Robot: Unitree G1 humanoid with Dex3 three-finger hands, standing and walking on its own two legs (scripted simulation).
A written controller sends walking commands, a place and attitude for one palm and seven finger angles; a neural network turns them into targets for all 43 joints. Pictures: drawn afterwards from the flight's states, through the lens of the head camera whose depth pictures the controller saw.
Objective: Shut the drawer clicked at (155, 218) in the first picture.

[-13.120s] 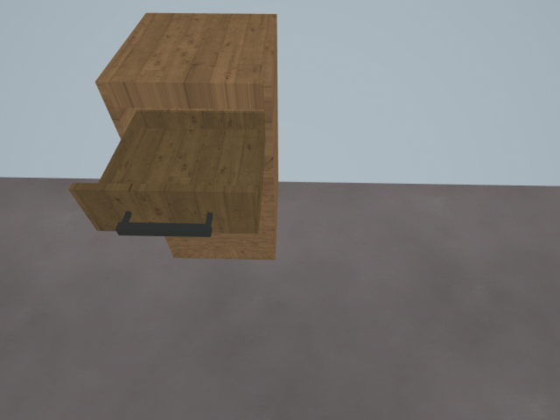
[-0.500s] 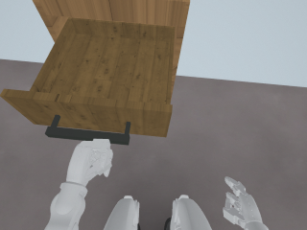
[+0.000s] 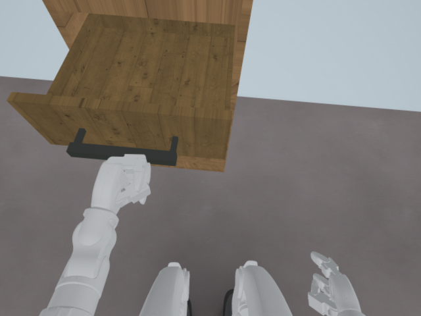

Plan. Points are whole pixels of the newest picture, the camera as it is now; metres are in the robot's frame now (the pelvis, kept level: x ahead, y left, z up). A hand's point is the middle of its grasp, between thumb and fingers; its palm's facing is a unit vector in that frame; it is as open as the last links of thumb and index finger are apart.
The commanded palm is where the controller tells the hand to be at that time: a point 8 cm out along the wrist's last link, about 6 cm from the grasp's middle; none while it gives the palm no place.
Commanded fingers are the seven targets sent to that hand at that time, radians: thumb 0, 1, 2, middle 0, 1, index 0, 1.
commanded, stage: push the drawer shut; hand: left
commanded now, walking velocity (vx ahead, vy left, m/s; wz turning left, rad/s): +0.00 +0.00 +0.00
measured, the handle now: (125, 145) +0.42 +0.18 +0.03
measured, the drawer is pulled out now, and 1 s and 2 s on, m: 0.25 0.12 0.00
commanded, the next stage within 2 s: none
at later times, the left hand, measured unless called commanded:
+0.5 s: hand (151, 154) +0.41 +0.13 +0.02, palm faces -0.12 -0.99 -0.06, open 3.2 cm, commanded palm +0.40 +0.18 +0.03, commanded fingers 0.00 0.90 0.90 -1.40 -1.60 -1.40 -1.60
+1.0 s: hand (158, 126) +0.47 +0.12 +0.02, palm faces -0.09 -0.99 -0.05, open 3.3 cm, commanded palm +0.47 +0.17 +0.03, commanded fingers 0.00 0.90 0.90 -1.40 -1.60 -1.40 -1.60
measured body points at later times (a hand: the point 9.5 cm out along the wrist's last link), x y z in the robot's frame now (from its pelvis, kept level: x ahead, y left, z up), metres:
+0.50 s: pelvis +0.01 +0.01 +0.01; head +0.14 +0.02 +0.44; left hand +0.41 +0.18 +0.02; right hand +0.11 -0.24 -0.11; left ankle +0.03 +0.10 -0.61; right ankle +0.05 -0.09 -0.61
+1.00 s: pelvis +0.00 +0.01 +0.00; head +0.15 +0.02 +0.43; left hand +0.47 +0.17 +0.02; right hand +0.07 -0.25 -0.12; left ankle +0.03 +0.10 -0.61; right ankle +0.05 -0.09 -0.61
